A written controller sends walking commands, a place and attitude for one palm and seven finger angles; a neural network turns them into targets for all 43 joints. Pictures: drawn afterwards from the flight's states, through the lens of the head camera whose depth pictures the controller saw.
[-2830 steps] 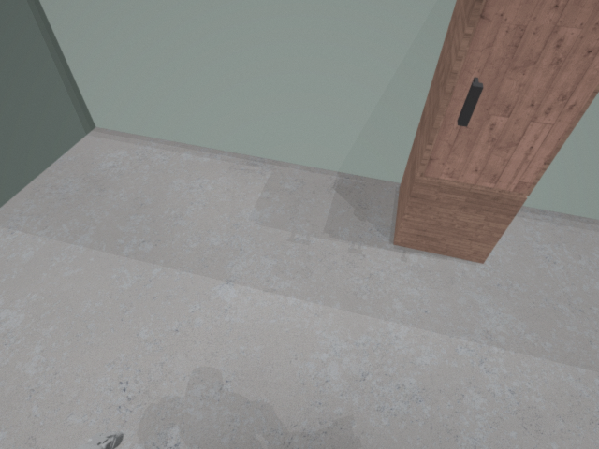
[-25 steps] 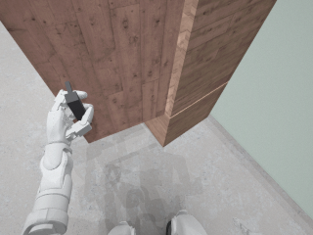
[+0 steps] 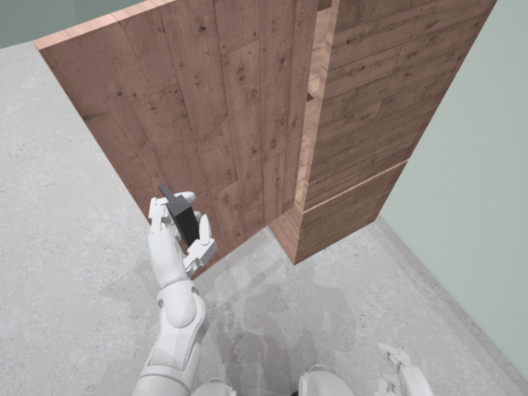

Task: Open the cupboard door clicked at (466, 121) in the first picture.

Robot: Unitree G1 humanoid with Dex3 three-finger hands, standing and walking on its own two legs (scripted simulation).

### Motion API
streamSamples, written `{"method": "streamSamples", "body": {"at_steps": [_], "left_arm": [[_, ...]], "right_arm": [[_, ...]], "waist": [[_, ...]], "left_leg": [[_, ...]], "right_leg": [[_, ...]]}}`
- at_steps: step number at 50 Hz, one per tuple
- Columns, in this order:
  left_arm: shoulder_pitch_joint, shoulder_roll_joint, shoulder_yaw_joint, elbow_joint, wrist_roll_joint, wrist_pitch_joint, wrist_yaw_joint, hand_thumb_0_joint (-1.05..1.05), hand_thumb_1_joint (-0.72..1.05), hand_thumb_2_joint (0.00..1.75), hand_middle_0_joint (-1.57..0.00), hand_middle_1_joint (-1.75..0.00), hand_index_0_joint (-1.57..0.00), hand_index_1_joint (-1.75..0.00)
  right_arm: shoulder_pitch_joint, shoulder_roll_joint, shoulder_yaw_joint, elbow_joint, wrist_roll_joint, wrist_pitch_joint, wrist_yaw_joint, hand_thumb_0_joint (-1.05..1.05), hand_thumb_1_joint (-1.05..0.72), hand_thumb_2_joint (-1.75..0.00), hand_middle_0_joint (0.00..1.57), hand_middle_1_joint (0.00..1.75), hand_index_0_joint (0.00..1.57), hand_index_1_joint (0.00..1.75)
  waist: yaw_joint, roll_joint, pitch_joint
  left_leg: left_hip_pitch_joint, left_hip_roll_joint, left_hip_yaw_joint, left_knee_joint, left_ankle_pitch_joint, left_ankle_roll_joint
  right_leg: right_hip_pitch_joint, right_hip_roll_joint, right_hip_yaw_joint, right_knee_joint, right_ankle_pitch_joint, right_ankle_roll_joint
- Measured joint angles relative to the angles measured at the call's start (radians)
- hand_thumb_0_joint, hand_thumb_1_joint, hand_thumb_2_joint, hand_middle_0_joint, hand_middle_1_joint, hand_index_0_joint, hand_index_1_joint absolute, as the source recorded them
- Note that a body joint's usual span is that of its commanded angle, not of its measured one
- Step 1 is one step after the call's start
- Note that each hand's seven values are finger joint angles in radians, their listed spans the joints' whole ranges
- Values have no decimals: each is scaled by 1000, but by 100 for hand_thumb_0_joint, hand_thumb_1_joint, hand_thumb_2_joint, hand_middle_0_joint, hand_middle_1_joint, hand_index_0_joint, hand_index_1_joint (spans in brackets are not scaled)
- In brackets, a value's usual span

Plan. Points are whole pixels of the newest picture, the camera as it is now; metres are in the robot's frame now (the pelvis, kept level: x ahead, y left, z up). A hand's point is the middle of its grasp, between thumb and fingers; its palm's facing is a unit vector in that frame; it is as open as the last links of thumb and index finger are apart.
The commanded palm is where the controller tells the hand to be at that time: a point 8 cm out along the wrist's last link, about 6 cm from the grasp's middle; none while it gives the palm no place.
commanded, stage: pull the door open along its arc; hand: left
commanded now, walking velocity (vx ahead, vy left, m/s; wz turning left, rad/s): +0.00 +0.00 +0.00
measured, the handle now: (180, 216) +0.38 +0.15 +0.03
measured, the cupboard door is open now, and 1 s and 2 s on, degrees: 100 100 100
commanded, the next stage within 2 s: open thumb and fingers to let go in 0.06 s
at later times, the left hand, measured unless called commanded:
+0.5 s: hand (203, 240) +0.34 +0.11 +0.03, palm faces +0.39 -0.92 -0.01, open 9.2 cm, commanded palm +0.29 +0.15 +0.03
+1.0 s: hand (204, 243) +0.33 +0.10 +0.03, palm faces +0.35 -0.94 +0.00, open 15.1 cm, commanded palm +0.29 +0.15 +0.03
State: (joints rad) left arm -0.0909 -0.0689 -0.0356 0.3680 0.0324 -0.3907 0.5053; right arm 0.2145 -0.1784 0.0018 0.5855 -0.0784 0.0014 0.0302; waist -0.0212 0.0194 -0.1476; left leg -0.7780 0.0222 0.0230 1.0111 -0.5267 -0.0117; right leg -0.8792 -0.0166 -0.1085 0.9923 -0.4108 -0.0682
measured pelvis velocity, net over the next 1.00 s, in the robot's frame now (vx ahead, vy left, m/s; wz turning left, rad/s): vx -0.02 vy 0.02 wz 0.01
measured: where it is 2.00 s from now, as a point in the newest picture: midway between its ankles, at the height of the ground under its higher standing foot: outside the picture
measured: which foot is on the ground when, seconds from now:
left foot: down 0.00-1.00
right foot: down 0.00-1.00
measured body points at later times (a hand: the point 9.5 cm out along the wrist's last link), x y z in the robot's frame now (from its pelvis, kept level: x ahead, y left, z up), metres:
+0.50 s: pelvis +0.00 +0.00 +0.00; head +0.08 -0.02 +0.44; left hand +0.31 +0.15 +0.03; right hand +0.16 -0.23 -0.12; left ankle -0.02 +0.13 -0.67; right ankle +0.04 -0.08 -0.67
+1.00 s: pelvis -0.02 +0.02 -0.01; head +0.05 +0.01 +0.44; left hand +0.31 +0.15 +0.03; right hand +0.12 -0.21 -0.13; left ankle -0.02 +0.13 -0.67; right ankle +0.04 -0.08 -0.67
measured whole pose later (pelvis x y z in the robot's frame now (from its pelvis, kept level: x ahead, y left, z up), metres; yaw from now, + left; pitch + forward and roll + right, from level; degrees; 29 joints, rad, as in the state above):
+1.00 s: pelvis -0.02 +0.02 -0.01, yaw +0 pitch +16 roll +0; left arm -0.21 -0.07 -0.07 0.51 0.07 -0.45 0.54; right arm 0.21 -0.19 0.00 0.63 -0.09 -0.04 0.02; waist -0.02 0.02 -0.14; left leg -0.83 0.00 0.03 1.06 -0.51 0.02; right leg -0.92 -0.04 -0.10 1.01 -0.38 -0.05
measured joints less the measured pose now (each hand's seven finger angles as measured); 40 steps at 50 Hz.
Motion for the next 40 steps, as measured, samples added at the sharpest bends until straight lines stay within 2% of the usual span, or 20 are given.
{"method": "streamSamples", "body": {"at_steps": [6, 10, 14, 18, 25, 33, 40], "left_arm": [[37, -4, -4, -43, -3, 27, 42, 3, 66, 73, -22, -126, -24, -131], [35, 1, -8, -28, 28, -9, 53, 2, 66, 74, -23, -127, -22, -132], [12, 15, -11, -8, 44, -45, 34, 1, 63, 75, -28, -129, -24, -132], [1, 22, -14, -3, 23, -42, 0, 1, 56, 74, -30, -128, -27, -130], [-19, 12, -14, 33, -3, -34, -21, 1, 25, 62, -29, -123, -29, -126], [-63, 0, -25, 80, 22, -57, 2, 0, -22, 42, -28, -120, -28, -120], [-96, -3, -31, 107, 32, -58, 22, 0, -42, 33, -26, -105, -26, -104]], "right_arm": [[22, -21, -19, 9, -4, -26, 12, 1, -90, -89, 20, 30, 20, 30], [20, -34, -27, 24, -11, -33, 2, 1, -90, -90, 20, 30, 20, 30], [3, -38, -36, 42, -14, -35, -10, 1, -90, -90, 20, 29, 20, 30], [-10, -33, -37, 42, -9, -36, -15, 1, -90, -90, 20, 29, 20, 30], [-23, -14, -17, 30, -4, -39, -19, 1, -90, -90, 20, 29, 20, 30], [-28, -5, -6, 27, -10, -44, -14, 1, -90, -89, 20, 30, 20, 30], [-24, -7, -5, 38, -13, -41, -15, 1, -90, -89, 20, 30, 21, 30]], "waist": [[-11, 0, -11], [-11, -4, -9], [0, -8, 1], [8, -1, 3], [13, 7, 0], [14, 0, 4], [10, -1, 7]], "left_leg": [[10, 4, -7, -13, 1, -11], [1, 1, -17, -4, -5, -15], [-19, -2, -25, 16, -10, -16], [-25, -5, -27, 20, -9, -14], [-15, -11, -20, 13, -1, -5], [-35, -17, -15, 37, 0, 6], [-51, -19, -7, 50, 4, 17]], "right_leg": [[8, 5, -7, -5, -6, -11], [2, 0, -16, 7, -18, -13], [-14, -5, -23, 25, -25, -15], [-17, -8, -25, 26, -23, -13], [-8, -13, -18, 17, -13, -4], [-24, -19, -12, 30, -4, 4], [-37, -22, -5, 33, 9, 14]]}}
